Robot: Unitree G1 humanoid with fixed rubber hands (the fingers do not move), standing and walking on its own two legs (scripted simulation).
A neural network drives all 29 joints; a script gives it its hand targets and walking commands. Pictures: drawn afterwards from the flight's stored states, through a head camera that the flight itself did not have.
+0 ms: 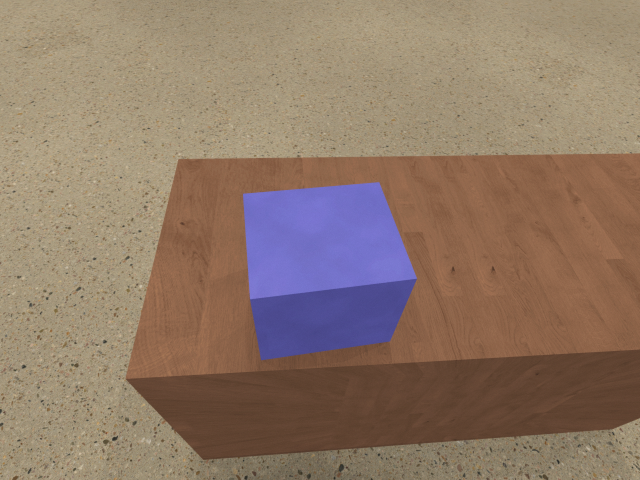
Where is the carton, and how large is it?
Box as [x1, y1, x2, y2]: [243, 182, 416, 359]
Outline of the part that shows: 378,182 243,194 250,301 261,359 389,341 416,277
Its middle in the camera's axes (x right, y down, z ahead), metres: +0.00 +0.05 +0.62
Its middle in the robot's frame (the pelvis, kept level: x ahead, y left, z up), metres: +0.43 +0.00 -0.03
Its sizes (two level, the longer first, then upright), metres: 0.214 0.185 0.189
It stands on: a pedestal, 0.64 m high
